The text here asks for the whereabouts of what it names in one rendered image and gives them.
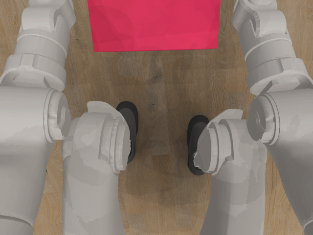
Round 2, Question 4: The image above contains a robot left forearm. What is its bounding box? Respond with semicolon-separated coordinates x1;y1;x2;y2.
0;0;76;92

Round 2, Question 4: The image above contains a robot right upper arm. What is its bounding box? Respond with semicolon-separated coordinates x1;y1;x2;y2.
246;88;313;235

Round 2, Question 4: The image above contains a robot left upper arm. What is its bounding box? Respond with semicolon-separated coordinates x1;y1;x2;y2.
0;86;71;235

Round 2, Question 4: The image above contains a robot right forearm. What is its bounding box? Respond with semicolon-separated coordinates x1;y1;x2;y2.
231;0;313;95

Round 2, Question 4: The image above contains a robot left foot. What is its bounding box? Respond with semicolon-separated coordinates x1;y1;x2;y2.
116;101;138;163

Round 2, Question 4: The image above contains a carton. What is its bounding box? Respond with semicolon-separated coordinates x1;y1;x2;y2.
88;0;221;52

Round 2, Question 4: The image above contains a right robot shin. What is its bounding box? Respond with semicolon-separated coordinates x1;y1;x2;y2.
193;109;267;173

